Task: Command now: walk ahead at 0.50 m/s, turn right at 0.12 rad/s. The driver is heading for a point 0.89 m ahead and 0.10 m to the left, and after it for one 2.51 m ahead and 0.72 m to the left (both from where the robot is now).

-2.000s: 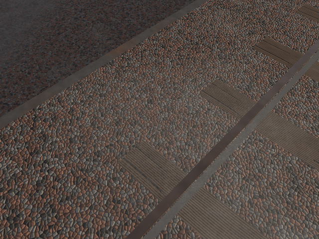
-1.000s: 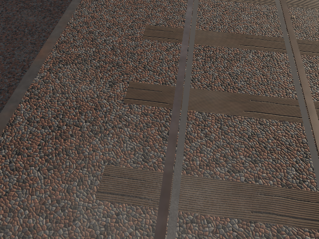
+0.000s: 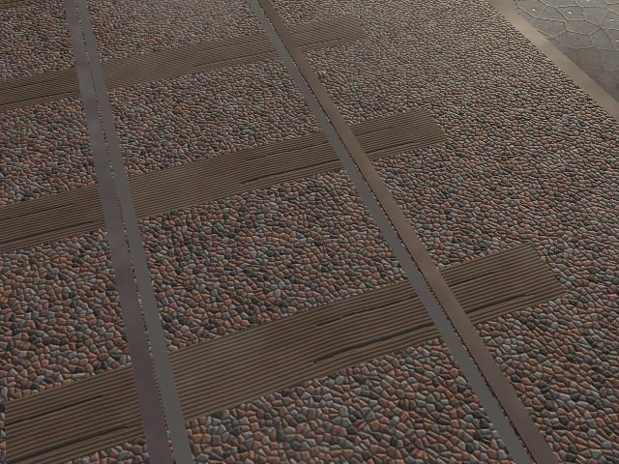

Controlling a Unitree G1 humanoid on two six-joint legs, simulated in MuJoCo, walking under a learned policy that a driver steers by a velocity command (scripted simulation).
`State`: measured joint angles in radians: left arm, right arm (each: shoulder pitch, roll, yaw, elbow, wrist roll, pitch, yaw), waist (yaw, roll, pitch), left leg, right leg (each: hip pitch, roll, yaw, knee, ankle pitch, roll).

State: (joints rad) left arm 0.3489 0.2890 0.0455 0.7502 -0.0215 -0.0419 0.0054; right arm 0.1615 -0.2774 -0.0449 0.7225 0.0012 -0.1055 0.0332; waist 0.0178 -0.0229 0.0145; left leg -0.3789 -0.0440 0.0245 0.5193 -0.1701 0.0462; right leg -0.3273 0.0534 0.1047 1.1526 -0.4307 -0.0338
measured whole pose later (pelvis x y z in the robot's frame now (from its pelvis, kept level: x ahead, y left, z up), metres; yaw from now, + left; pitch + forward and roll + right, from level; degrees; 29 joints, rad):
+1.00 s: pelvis +0.55 -0.01 +0.00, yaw +0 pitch +2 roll -1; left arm 0.37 0.29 0.04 0.88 -0.02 -0.06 0.00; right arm 0.09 -0.27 -0.03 0.73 0.01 -0.09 0.04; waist 0.05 0.00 0.03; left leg -0.46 -0.01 0.04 0.56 -0.15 0.05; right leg -0.20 0.01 0.05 0.97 -0.50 -0.03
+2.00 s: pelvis +0.83 -0.02 +0.01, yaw +24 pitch +2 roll -3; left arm 0.05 0.32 0.09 0.85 0.01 0.02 0.04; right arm 0.23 -0.30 -0.08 0.70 0.00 0.02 -0.02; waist -0.01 -0.03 0.05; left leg -0.31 -0.01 -0.03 0.50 -0.22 0.05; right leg -0.54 -0.01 -0.01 1.05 -0.42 0.05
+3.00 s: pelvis +0.89 -0.03 +0.00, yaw +32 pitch -1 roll +0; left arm 0.22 0.29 0.06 1.03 -0.02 -0.08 -0.02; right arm 0.30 -0.27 -0.05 0.89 0.02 -0.02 -0.03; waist 0.01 0.04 0.00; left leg -0.22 0.00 -0.07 0.69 -0.44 0.00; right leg -0.22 0.02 -0.05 0.55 -0.31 -0.05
